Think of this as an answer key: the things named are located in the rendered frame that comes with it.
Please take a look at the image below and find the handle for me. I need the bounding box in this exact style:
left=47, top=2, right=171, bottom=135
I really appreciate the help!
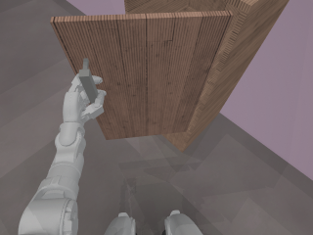
left=78, top=58, right=99, bottom=104

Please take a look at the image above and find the cupboard door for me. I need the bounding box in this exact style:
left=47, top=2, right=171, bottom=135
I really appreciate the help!
left=50, top=11, right=234, bottom=140

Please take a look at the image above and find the robot right thigh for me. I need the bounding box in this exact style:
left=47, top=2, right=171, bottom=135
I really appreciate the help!
left=164, top=213, right=202, bottom=235

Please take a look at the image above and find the left robot hand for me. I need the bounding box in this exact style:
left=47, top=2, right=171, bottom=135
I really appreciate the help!
left=63, top=73, right=107, bottom=126

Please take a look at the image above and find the right robot shin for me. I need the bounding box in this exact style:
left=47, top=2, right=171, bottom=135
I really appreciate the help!
left=169, top=210, right=180, bottom=217

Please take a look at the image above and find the robot left upper arm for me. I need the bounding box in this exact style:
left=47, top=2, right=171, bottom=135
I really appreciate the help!
left=19, top=197, right=78, bottom=235

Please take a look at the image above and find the robot left forearm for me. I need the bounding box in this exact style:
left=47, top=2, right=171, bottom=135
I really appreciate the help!
left=18, top=121, right=86, bottom=235

